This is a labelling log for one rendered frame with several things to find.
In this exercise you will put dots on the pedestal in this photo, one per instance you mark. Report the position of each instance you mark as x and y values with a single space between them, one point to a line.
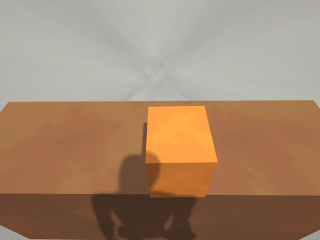
76 170

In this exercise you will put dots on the carton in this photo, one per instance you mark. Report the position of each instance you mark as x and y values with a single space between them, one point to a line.
180 156

